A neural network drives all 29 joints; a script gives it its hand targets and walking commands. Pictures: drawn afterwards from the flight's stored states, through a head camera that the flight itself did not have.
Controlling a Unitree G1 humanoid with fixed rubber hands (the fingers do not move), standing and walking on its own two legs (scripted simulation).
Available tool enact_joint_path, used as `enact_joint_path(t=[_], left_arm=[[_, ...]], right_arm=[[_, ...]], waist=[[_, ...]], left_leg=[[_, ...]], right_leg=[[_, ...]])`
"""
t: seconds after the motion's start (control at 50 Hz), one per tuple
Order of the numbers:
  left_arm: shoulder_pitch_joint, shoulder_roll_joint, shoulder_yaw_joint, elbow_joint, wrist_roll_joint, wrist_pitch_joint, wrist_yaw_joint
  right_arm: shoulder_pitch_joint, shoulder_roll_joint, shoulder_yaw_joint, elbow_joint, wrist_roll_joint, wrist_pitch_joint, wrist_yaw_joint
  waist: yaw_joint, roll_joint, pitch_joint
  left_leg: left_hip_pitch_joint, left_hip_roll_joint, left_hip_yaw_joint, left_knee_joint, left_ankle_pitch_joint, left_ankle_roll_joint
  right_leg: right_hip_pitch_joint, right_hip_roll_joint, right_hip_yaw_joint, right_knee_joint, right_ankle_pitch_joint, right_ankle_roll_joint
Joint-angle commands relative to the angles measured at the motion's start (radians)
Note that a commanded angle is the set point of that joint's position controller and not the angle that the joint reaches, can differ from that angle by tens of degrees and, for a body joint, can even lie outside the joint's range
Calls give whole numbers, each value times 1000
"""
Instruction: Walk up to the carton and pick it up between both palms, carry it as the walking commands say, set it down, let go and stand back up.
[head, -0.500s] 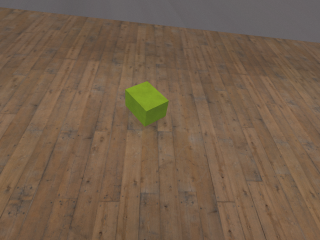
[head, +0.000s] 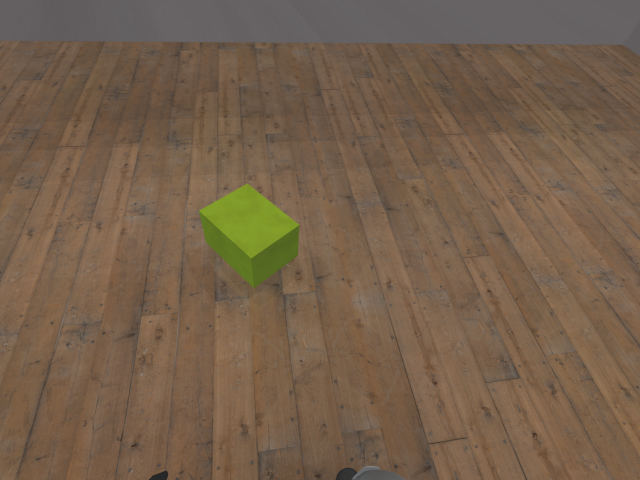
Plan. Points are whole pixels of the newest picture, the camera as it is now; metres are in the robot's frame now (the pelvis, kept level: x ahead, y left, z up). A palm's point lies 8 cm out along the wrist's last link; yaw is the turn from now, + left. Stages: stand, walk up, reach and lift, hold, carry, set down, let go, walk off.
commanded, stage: walk up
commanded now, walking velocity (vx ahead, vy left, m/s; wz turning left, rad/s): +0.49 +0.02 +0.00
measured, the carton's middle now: (250, 234) +1.08 +0.08 -0.68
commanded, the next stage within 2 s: none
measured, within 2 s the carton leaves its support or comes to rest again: neither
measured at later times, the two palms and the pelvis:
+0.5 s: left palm out of the picture +0.12 +0.27 -0.16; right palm (397, 345) +0.34 -0.18 -0.13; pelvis +0.21 +0.05 -0.01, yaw +1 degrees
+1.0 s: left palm (122, 297) +0.48 +0.28 -0.14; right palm (391, 394) +0.26 -0.14 -0.10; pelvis +0.37 +0.06 +0.01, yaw -1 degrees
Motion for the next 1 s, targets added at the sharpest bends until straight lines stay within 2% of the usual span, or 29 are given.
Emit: enact_joint_path(t=[0.0, 0.04, 0.06, 0.08, 0.1, 0.14, 0.18, 0.24, 0.28, 0.3, 0.32, 0.36, 0.42, 0.44, 0.46, 0.48, 0.5, 0.52, 0.56, 0.62, 0.66, 0.74, 0.8, 0.82, 0.84, 0.86, 0.88, 0.94, 0.98], left_arm=[[469, 312, 78, 47, 19, -83, 47], [346, 259, 57, 46, 9, -74, 64], [341, 181, 43, 50, 10, -83, 65], [300, 146, 34, 41, 4, -83, 64], [260, 131, 24, 35, -7, -81, 68], [242, 99, 5, 38, -14, -86, 62], [302, 80, -5, 49, -17, -83, 69], [243, 114, 11, 44, -14, -80, 67], [259, 143, 17, 37, -6, -78, 69], [275, 118, 15, 43, -10, -73, 64], [255, 112, 12, 22, -9, -78, 60], [294, 103, 22, 51, 6, -73, 55], [372, 127, 18, 80, 15, -65, 54], [374, 83, 0, 51, -5, -73, 46], [310, 60, -15, 12, -2, -70, 40], [305, 71, 1, 35, 27, -55, 44], [280, 44, 11, 39, 41, -42, 40], [230, 86, 14, 28, 16, -48, 27], [280, 10, -3, 48, 15, -42, 28], [349, 17, 10, 71, 15, -15, 18], [304, 36, 21, 65, 21, -4, 19], [134, 13, 26, -20, 8, 23, 13], [111, 12, 24, -20, 6, 31, 4], [95, 7, 23, -27, 3, 42, 2], [30, 11, 27, -43, 11, 35, 12], [66, 6, 25, -21, 4, 42, 11], [-3, 29, 26, -48, 1, 35, 14], [-72, 3, 10, -65, -5, 22, 3], [-78, -12, 2, -47, 5, 10, 21]], right_arm=[[45, -82, -19, -79, 24, -4, 5], [-144, -141, -48, -92, -9, -5, 19], [-124, -86, -56, -85, -12, 9, 23], [-85, -62, -53, -62, -14, 24, 23], [-54, -43, -49, -41, -4, 29, 29], [-63, -74, -48, -40, 9, 37, 40], [-130, -58, -53, -70, -8, 58, 50], [-263, -93, -42, -141, -9, 75, 81], [-340, -90, -30, -181, -8, 82, 90], [-378, -95, -23, -189, -4, 77, 87], [-418, -60, -16, -209, 5, 71, 91], [-454, -83, -16, -223, 6, 63, 76], [-292, -152, -53, -153, -13, 37, 51], [-97, -230, -76, -118, -11, 24, 31], [32, -353, -105, -92, -10, 25, 23], [26, -413, -112, -115, -2, 14, 20], [-75, -382, -107, -132, -4, 15, 15], [-199, -292, -83, -159, -4, 7, 15], [-215, -194, -62, -160, 3, -2, 20], [-182, -149, -43, -143, -1, -13, 22], [-149, -149, -34, -133, -1, -19, 11], [-75, -161, -32, -112, -1, -30, 3], [-15, -121, -27, -92, 7, -17, -10], [-7, -128, -27, -72, 5, -15, -6], [-3, -135, -32, -93, 6, -14, -15], [17, -114, -23, -77, 9, -11, -13], [-2, -146, -33, -74, 12, -9, -19], [41, -160, -46, -55, -11, 5, -22], [53, -163, -38, -41, -6, 8, -26]], waist=[[239, -303, -361], [205, -107, -79], [184, -9, -45], [152, 0, -28], [114, -103, -19], [110, -163, -50], [107, -96, -7], [94, -204, 57], [111, -184, 94], [120, -174, 107], [127, -246, 88], [131, -290, 81], [99, -28, 0], [2, 201, -170], [-66, 461, -185], [-40, 271, -105], [14, 103, -43], [47, 84, 11], [75, 184, 35], [114, 207, 18], [117, 118, 12], [103, 152, 70], [92, 180, 87], [83, 212, 67], [65, 102, 73], [79, 185, 59], [67, 110, 52], [32, 183, 85], [29, 133, 71]], left_leg=[[-578, -48, -108, 832, -235, 82], [-674, -9, -151, 905, -56, 73], [-704, 6, -142, 933, 34, 51], [-599, 39, -174, 902, 72, 30], [-585, 37, -175, 869, 106, 20], [-598, 7, -134, 844, 182, 26], [-603, -1, -131, 850, 201, 10], [-657, 17, -98, 688, 276, -2], [-604, 22, -80, 550, 300, -2], [-576, 23, -65, 495, 311, -8], [-516, -9, -50, 385, 290, -6], [-463, -42, -2, 329, 221, 2], [-160, -93, 60, 233, 24, 44], [53, 104, -179, 112, -58, 73], [147, 344, -551, -77, -250, 132], [55, 478, -770, -136, -246, 165], [-101, 447, -722, -166, -368, 146], [-188, 367, -529, -150, -156, 111], [-226, 225, -342, -138, -32, 69], [-162, 183, -221, -112, 197, 72], [-192, 192, -169, -122, 252, 96], [-183, 199, -149, -86, 489, 122], [-108, 206, -108, -41, 707, 93], [-114, 223, -142, -38, 627, 103], [-110, 242, -173, -68, 541, 157], [-111, 234, -156, -59, 522, 126], [-45, 248, -188, -58, 554, 150], [-6, 216, -100, -35, 588, 134], [-29, 250, -106, -13, 648, 147]], right_leg=[[808, -466, 671, -262, -87, -166], [562, -362, 532, -319, -56, -120], [460, -420, 525, -319, 121, -125], [326, -381, 455, -308, 198, -81], [332, -312, 338, -316, 141, -54], [397, -242, 233, -278, 322, -36], [354, -245, 229, -301, 337, -56], [302, -224, 138, -370, 135, -92], [221, -252, 154, -414, -38, -98], [220, -235, 128, -431, -71, -86], [206, -204, 120, -428, -89, -73], [266, -160, 94, -403, -78, -100], [164, -144, 48, -109, -170, -105], [67, -99, 23, 136, -148, -68], [-142, 8, 42, 430, -465, -37], [-233, 10, 136, 597, -470, -28], [-185, -54, 193, 643, -290, -15], [-155, -90, 183, 601, -117, -13], [-92, -90, 160, 523, -75, -21], [-76, -53, 118, 516, 23, -3], [-63, -46, 110, 536, 69, 2], [-145, -46, 84, 408, 93, 17], [-190, -44, 71, 364, 87, 13], [-188, -42, 62, 346, 82, 22], [-174, -53, 64, 294, 77, 29], [-173, -57, 76, 304, 71, 17], [-185, -57, 73, 233, 70, 16], [-163, -9, 11, 114, 29, 9], [-81, -4, -3, 67, -15, -16]])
